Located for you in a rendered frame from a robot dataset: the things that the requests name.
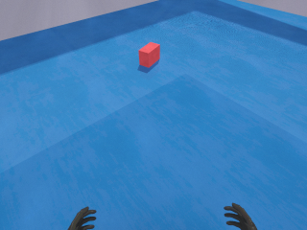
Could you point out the carton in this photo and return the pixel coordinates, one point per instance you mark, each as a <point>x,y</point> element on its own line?
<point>149,54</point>

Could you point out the robot right hand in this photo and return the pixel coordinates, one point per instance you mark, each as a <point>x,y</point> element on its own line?
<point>245,221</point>

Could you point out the robot left hand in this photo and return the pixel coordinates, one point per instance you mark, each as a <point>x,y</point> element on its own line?
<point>80,219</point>

